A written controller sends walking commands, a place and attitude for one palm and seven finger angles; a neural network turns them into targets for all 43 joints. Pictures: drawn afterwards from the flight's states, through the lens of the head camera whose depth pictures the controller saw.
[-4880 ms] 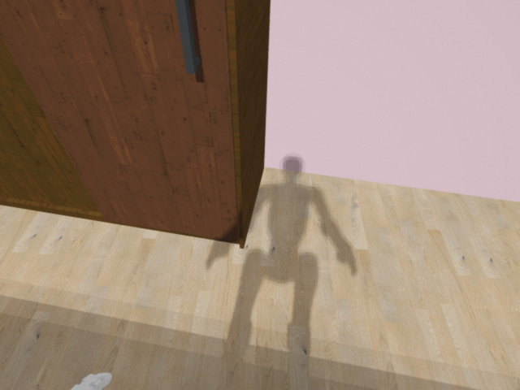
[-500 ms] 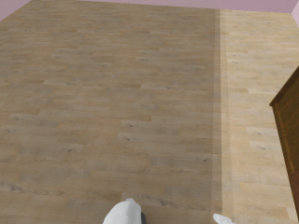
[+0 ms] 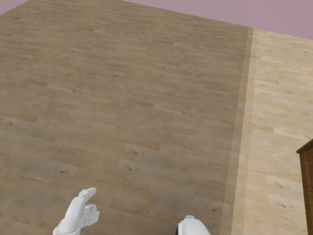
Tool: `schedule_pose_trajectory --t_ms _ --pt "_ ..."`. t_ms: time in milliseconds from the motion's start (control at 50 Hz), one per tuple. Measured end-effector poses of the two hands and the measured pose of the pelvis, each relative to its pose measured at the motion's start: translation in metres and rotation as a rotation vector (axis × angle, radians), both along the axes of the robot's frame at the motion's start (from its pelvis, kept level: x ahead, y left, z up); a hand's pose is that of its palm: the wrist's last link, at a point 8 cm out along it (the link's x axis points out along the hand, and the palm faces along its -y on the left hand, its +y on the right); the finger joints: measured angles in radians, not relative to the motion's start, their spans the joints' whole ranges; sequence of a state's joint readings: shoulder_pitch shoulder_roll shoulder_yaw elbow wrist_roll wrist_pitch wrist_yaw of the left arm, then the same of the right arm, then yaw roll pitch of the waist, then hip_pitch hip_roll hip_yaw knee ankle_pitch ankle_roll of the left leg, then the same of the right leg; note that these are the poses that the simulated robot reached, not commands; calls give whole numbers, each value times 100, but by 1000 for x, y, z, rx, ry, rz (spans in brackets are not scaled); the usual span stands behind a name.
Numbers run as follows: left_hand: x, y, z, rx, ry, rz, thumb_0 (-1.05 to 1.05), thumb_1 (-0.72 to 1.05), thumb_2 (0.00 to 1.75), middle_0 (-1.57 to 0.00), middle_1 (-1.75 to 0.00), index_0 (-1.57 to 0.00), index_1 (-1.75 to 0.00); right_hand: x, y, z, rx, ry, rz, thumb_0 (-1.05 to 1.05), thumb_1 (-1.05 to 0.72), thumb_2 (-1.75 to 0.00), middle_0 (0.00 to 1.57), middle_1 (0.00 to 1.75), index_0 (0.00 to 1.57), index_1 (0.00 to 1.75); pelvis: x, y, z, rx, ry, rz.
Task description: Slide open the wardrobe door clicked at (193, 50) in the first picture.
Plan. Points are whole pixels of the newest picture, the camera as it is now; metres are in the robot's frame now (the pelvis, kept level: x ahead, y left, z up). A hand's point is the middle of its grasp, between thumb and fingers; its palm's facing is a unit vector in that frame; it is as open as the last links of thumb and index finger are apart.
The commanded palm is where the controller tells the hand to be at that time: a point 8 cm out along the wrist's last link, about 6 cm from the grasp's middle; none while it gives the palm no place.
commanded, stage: turn to face it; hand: right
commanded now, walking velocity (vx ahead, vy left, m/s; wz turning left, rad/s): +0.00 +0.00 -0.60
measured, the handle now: out of the picture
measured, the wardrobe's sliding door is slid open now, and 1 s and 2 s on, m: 0.00 0.00 0.00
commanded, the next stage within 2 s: none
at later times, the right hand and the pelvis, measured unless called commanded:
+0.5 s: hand (237, 229) +0.16 -0.24 -0.16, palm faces +0.12 +0.97 -0.20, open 7.3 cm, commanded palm none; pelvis +0.05 -0.04 +0.01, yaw -7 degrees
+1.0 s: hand out of the picture -0.03 -0.20 -0.16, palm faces +0.47 +0.85 -0.25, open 7.3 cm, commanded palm none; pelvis +0.01 +0.00 +0.00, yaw -27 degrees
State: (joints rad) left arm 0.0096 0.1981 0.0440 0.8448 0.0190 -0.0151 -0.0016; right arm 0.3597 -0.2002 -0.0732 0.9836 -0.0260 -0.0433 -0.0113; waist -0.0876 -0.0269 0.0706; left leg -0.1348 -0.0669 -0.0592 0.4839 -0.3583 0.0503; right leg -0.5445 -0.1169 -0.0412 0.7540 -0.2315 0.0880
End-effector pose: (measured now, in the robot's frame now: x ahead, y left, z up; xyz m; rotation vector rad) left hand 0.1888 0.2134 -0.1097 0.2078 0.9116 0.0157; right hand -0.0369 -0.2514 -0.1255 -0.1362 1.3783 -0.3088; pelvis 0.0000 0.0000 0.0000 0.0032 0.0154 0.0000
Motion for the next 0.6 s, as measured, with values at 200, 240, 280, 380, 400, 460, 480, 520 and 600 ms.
schedule_pose_trajectory --t_ms 200,240,280,380,400,460,480,520,600 --pt "-18 -44 -5 53 150 71 0 91 90 -20 -30 -20 -30 86 -29 -30 88 -12 62 0 -91 -90 20 29 20 30 56 -46 -1 28 -48 18" --pt "-40 -45 -7 59 219 106 -1 92 90 -20 -30 -20 -30 109 -31 -26 101 -56 72 0 -91 -90 20 29 20 30 58 -51 3 37 -45 -4" --pt "-57 -37 -5 85 264 144 -2 95 90 -20 -30 -20 -30 130 -33 -22 107 -102 81 0 -91 -90 20 29 20 30 58 -55 6 41 -36 -21" --pt "-96 -20 -5 118 384 170 -2 95 90 -20 -30 -20 -30 164 -38 -13 90 -188 86 0 -91 -90 20 29 20 30 57 -56 8 38 -12 -64" --pt "-103 -18 -5 118 401 174 -2 94 90 -20 -30 -20 -30 168 -38 -12 84 -199 85 0 -91 -90 20 29 20 30 57 -54 8 37 -9 -72" --pt "-119 -11 -9 112 440 178 -1 93 90 -20 -30 -20 -30 175 -39 -6 60 -223 81 0 -91 -90 20 29 20 30 54 -49 7 32 -2 -100" --pt "-123 -9 -11 107 450 177 -1 93 90 -20 -30 -20 -30 176 -39 -4 51 -230 78 0 -91 -90 20 29 20 30 52 -46 6 30 0 -111" --pt "-130 -5 -16 95 467 169 -1 92 90 -20 -30 -20 -30 177 -36 0 32 -244 70 0 -91 -90 20 29 20 30 49 -40 5 26 3 -132" --pt "-133 7 -29 64 488 131 0 92 90 -20 -30 -20 -30 169 -27 9 -9 -276 38 0 -91 -90 20 29 20 30 41 -23 1 16 5 -182"
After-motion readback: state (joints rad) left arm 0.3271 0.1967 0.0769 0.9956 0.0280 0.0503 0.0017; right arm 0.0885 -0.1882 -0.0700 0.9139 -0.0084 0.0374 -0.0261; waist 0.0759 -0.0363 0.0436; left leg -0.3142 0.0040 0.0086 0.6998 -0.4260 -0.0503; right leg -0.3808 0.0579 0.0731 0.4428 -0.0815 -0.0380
